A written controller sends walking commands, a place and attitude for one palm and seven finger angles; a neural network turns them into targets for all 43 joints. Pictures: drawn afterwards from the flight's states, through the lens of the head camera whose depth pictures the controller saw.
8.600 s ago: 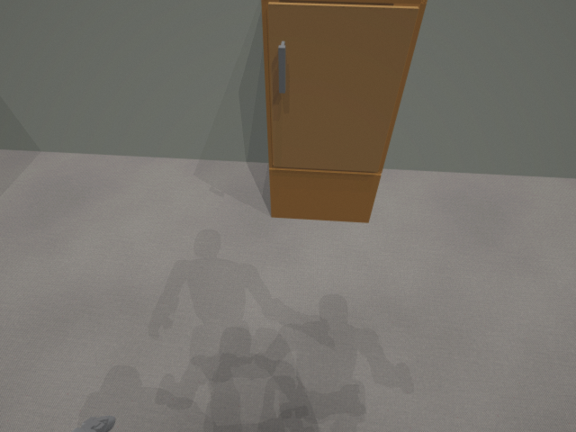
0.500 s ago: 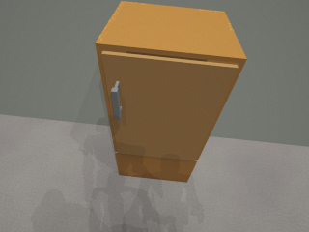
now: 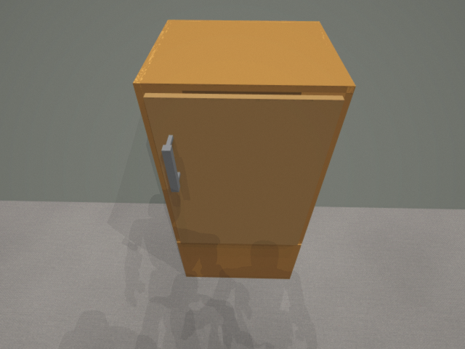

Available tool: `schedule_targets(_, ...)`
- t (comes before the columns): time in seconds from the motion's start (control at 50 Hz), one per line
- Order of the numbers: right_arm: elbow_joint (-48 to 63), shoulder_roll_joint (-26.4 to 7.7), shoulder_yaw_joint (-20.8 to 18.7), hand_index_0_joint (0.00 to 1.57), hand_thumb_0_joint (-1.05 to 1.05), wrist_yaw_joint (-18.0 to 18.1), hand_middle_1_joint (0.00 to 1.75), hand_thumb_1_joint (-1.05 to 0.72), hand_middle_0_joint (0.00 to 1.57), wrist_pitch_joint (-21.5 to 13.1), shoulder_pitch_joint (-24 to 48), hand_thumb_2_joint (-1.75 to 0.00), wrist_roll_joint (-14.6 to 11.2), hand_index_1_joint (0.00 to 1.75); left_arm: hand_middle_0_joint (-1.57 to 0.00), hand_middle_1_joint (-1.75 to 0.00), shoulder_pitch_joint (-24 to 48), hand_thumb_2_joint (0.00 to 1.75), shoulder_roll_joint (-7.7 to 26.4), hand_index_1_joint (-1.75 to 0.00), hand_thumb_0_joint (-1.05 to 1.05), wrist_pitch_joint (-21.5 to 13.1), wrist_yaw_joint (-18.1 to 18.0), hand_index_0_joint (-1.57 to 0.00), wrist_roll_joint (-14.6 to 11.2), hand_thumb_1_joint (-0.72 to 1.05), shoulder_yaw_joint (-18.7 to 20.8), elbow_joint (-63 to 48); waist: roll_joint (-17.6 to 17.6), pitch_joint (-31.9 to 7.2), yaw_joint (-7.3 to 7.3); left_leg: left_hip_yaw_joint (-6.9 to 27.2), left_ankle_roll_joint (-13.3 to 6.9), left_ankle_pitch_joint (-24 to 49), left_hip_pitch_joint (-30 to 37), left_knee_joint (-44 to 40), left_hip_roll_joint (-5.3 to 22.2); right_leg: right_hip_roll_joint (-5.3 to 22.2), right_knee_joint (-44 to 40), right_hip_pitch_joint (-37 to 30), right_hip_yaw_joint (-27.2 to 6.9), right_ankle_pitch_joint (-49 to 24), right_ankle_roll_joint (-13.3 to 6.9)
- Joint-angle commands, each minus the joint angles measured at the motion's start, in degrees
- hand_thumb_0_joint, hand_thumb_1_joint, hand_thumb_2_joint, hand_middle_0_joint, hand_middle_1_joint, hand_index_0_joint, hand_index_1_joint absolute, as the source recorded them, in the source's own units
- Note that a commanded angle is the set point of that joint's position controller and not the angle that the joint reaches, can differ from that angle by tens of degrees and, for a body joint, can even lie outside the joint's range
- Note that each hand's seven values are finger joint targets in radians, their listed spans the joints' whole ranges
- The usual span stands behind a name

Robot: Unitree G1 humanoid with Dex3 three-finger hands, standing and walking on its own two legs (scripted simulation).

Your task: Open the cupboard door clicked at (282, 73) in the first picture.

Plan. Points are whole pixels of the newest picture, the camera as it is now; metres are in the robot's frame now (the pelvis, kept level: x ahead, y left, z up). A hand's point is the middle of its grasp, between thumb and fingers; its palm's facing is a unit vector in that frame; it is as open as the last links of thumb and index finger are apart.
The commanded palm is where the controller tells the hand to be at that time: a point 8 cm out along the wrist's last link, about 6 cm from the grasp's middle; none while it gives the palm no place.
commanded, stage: come to a stop and stand still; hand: left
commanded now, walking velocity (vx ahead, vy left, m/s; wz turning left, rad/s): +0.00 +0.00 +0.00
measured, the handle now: (173, 164) +0.53 +0.18 -0.01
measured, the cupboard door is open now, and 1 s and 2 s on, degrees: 0 0 0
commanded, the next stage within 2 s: look again from close up in 0.08 s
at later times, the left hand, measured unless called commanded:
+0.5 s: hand out of the picture +0.01 +0.16 -0.17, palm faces +0.01 -0.99 -0.15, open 7.4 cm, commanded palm none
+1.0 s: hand (144, 284) +0.23 +0.17 +0.00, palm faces +0.13 -0.99 -0.03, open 7.7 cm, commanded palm +0.15 +0.23 -0.05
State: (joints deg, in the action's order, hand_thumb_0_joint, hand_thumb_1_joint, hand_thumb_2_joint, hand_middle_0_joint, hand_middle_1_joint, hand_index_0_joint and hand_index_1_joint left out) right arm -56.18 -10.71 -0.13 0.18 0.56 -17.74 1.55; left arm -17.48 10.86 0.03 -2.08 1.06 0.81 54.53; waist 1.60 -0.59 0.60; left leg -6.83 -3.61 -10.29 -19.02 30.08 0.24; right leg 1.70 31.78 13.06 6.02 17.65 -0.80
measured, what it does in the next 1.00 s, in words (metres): stands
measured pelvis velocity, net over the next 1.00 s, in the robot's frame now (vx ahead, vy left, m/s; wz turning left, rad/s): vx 0.00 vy -0.01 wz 0.02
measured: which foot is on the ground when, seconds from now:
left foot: down 0.00-1.00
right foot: down 0.00-1.00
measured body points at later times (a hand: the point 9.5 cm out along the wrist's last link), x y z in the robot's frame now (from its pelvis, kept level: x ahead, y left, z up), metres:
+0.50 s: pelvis +0.02 +0.00 +0.01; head +0.03 +0.01 +0.46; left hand +0.01 +0.22 -0.16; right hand +0.03 -0.23 -0.15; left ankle +0.07 +0.08 -0.73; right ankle +0.00 -0.11 -0.73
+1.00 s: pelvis +0.00 -0.01 -0.03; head +0.02 -0.01 +0.42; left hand +0.22 +0.22 +0.01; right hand +0.16 -0.26 -0.12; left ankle +0.07 +0.08 -0.73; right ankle +0.00 -0.11 -0.73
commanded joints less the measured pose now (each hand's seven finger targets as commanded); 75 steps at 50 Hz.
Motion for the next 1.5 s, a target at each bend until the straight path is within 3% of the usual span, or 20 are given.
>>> schedule_targets(0.0,2.5,-5.1,-0.9,0.20,0.00,0.3,0.30,-0.90,0.20,-1.7,-0.4,-0.90,-0.3,0.30,-0.20,-0.30,-2.7,0.90,5.3,-0.30,0.00,-1.0,-0.2,-0.20,0.0,0.90,0.4,-1.9,-3.0,3.6,-0.69,10.4,0.4,-9.5,-0.4,-10.2,6.2,4.2,-8.9,2.6,-6.9,4.1,-2.5)
schedule_targets(0.7,-5.8,-4.2,-0.6,0.20,0.00,1.2,0.30,-0.90,0.20,-2.6,0.6,-0.90,-1.0,0.30,-0.20,-0.30,-4.9,0.90,3.1,-0.30,0.00,-1.4,-0.2,-0.20,0.1,0.90,-0.6,7.3,-1.5,3.7,-0.68,8.3,0.6,1.1,7.8,-11.3,7.2,5.0,-11.9,0.0,-6.5,-5.1,-1.2)
schedule_targets(0.72,-1.9,-5.7,-0.4,0.20,0.00,0.9,0.30,-0.90,0.20,-2.4,4.4,-0.90,-1.2,0.30,-0.20,-0.30,-7.3,0.90,2.9,-0.30,0.00,-1.9,-2.3,-0.20,0.8,0.90,-1.3,8.3,0.0,7.7,-1.67,7.5,2.2,6.1,4.5,-1.2,7.3,6.3,-13.5,3.1,-9.3,-11.5,-1.0)
schedule_targets(0.74,19.3,-14.8,-2.2,0.20,0.00,3.0,0.30,-0.90,0.20,-9.7,1.3,-0.90,-3.9,0.30,-0.20,-0.32,32.9,0.89,14.2,-0.32,0.00,-13.0,-2.5,-0.20,-10.8,0.88,3.4,-80.8,10.8,-21.2,7.38,7.8,2.7,7.8,24.0,-5.6,1.1,-0.1,-5.5,0.8,-2.2,-14.1,-1.3)
schedule_targets(0.76,15.5,-10.4,-0.2,0.20,0.00,4.3,0.30,-0.90,0.20,-15.2,5.7,-0.90,-4.1,0.30,-0.20,-0.33,12.0,0.88,11.3,-0.33,0.00,-10.8,-5.5,-0.20,-7.3,0.85,4.1,-69.3,14.5,-21.5,0.12,10.5,3.7,8.1,24.6,-8.2,4.9,-0.9,0.9,3.9,-1.5,-4.0,-1.9)
schedule_targets(0.78,15.0,-7.8,-1.5,0.20,0.00,4.0,0.30,-0.90,0.20,-16.7,5.1,-0.90,-4.9,0.30,-0.21,-0.34,-5.5,0.87,1.3,-0.34,0.00,-3.8,-7.6,-0.21,-7.6,0.83,-1.8,-57.9,9.6,-11.5,1.91,12.3,5.1,-1.6,15.6,-11.5,5.2,-1.7,3.8,10.1,-0.3,3.9,-0.9)
schedule_targets(0.8,15.4,-8.3,-1.0,0.20,0.00,4.0,0.30,-0.90,0.20,-17.0,4.3,-0.90,-5.2,0.30,-0.21,-0.36,-5.2,0.86,-6.2,-0.36,0.00,-3.4,-6.5,-0.21,-9.8,0.81,-6.5,-58.8,5.4,-3.7,2.03,12.4,3.9,-8.6,9.1,-10.7,4.3,-1.6,3.5,11.6,-0.2,2.6,-0.9)
schedule_targets(0.82,18.4,-10.5,-1.6,0.20,0.00,4.0,0.30,-0.90,0.20,-17.8,6.3,-0.90,-5.0,0.30,-0.21,-0.37,-2.4,0.85,-4.0,-0.37,0.00,-6.0,-5.5,-0.21,-10.7,0.78,-5.7,-61.6,3.7,0.7,2.62,12.9,3.2,-12.8,4.6,-7.7,3.6,-1.6,1.0,13.4,0.3,3.0,-0.6)
schedule_targets(0.84,19.6,-12.0,-2.1,0.20,0.00,3.9,0.30,-0.90,0.20,-18.0,6.3,-0.90,-3.9,0.30,-0.21,-0.39,-2.1,0.84,-1.0,-0.39,0.00,-8.5,-4.9,-0.21,-10.0,0.76,-2.8,-59.5,-2.0,1.0,3.88,12.9,2.9,-14.5,0.8,-4.0,2.6,-2.0,-0.1,15.9,0.5,4.3,-0.4)
schedule_targets(0.86,20.6,-11.9,-2.5,0.20,0.00,3.7,0.30,-0.90,0.20,-17.8,6.2,-0.90,-2.9,0.30,-0.21,-0.40,-3.8,0.83,-2.8,-0.40,0.00,-11.5,-3.4,-0.21,-10.0,0.74,-2.6,-54.2,-9.6,2.4,4.60,13.0,3.0,-14.4,-2.9,0.0,2.1,-2.5,1.6,20.2,1.5,6.1,-0.2)
schedule_targets(0.92,24.4,-11.1,-4.4,0.20,0.00,1.4,0.30,-0.90,0.20,-17.3,9.2,-0.90,-1.8,0.30,-0.22,-0.45,-15.3,0.80,-3.9,-0.45,0.00,-24.0,5.5,-0.22,-12.2,0.67,2.6,-43.4,-18.1,-2.4,-1.34,9.2,3.8,-9.9,-14.3,12.3,1.0,-2.8,10.6,28.3,1.3,9.7,-0.7)
schedule_targets(0.96,27.3,-11.1,-5.4,0.20,0.00,-0.1,0.30,-0.90,0.20,-16.8,11.1,-0.90,-1.8,0.30,-0.22,-0.48,-17.7,0.78,-0.8,-0.48,0.00,-32.7,13.8,-0.22,-14.3,0.62,6.1,-43.8,-13.5,-7.5,-3.28,7.6,4.3,-7.4,-19.9,18.8,0.3,-2.4,16.6,30.0,-0.8,7.5,-1.3)
schedule_targets(0.98,28.2,-11.1,-6.0,0.20,0.00,-1.1,0.30,-0.90,0.20,-16.5,10.9,-0.90,-2.3,0.30,-0.22,-0.50,-17.7,0.77,3.3,-0.50,0.00,-35.6,17.5,-0.22,-14.1,0.60,10.1,-41.7,-5.4,-9.0,-4.43,7.3,4.7,-5.8,-20.8,21.3,0.1,-2.0,19.4,30.4,-2.2,5.4,-2.0)
schedule_targets(1.04,35.2,-11.2,-5.9,0.20,0.00,-0.8,0.30,-0.90,0.20,-14.5,13.6,-0.90,-3.2,0.30,-0.23,-0.54,-14.1,0.74,7.6,-0.54,0.00,-33.5,19.9,-0.23,-16.3,0.53,14.5,-50.5,-1.6,-16.8,-5.67,5.8,3.3,-7.4,-21.8,23.8,-0.3,-1.8,21.8,28.9,-4.4,5.7,-1.6)
schedule_targets(1.08,36.8,-10.4,-5.7,0.20,0.00,0.4,0.30,-0.90,0.20,-12.7,12.7,-0.90,-3.4,0.30,-0.23,-0.57,-9.9,0.72,9.6,-0.57,0.00,-30.8,18.6,-0.23,-18.2,0.48,16.4,-57.9,-1.2,-17.8,-4.64,5.6,2.8,-9.4,-24.0,25.4,-0.3,-2.0,20.1,28.4,-7.3,8.4,-0.7)
schedule_targets(1.14,36.4,-8.8,-5.0,0.20,0.00,2.2,0.30,-0.90,0.20,-12.3,9.6,-0.90,-3.2,0.30,-0.24,-0.62,-1.0,0.69,10.5,-0.62,0.00,-32.9,15.3,-0.24,-17.9,0.41,15.8,-71.0,4.0,-18.8,-1.17,6.8,1.8,-8.7,-22.5,28.1,1.0,-1.9,18.5,30.0,-9.8,9.3,-0.4)
schedule_targets(1.2,33.6,-8.8,-4.1,0.20,0.00,3.7,0.30,-0.90,0.20,-13.1,7.9,-0.90,-2.7,0.30,-0.24,-0.66,5.1,0.66,11.3,-0.66,0.00,-36.4,15.9,-0.24,-17.3,0.34,13.7,-72.9,3.4,-17.0,2.36,7.7,1.4,-8.9,-25.0,32.0,1.7,-2.0,18.2,33.4,-11.7,9.7,0.2)
schedule_targets(1.26,31.0,-9.9,-3.2,0.20,0.00,4.5,0.30,-0.90,0.20,-14.7,7.7,-0.90,-3.2,0.30,-0.25,-0.70,5.1,0.63,11.6,-0.70,0.00,-35.6,20.8,-0.25,-19.1,0.27,13.1,-64.9,1.7,-14.7,3.72,8.2,1.5,-11.2,-28.9,34.1,2.0,-1.3,16.7,34.5,-13.3,12.2,1.2)
schedule_targets(1.38,30.9,-10.7,-2.9,0.20,0.00,5.2,0.30,-0.90,0.20,-15.1,8.5,-0.90,-4.5,0.30,-0.25,-0.80,0.9,0.57,16.9,-0.80,0.00,-24.0,26.8,-0.25,-23.7,0.13,22.3,-55.0,-1.4,-20.2,-1.13,8.9,1.4,-6.3,-28.3,31.8,1.4,0.7,14.9,23.2,-16.0,2.9,3.9)
schedule_targets(1.48,30.5,-9.9,-3.4,0.20,0.00,4.4,0.30,-0.90,0.20,-14.7,7.8,-0.90,-3.8,0.30,-0.26,-0.87,0.0,0.52,16.5,-0.87,0.00,-24.5,24.1,-0.26,-24.1,0.01,25.3,-56.2,-4.1,-20.8,-2.36,9.0,1.7,-0.5,-25.3,28.4,1.4,0.3,17.2,20.3,-12.6,-9.9,4.3)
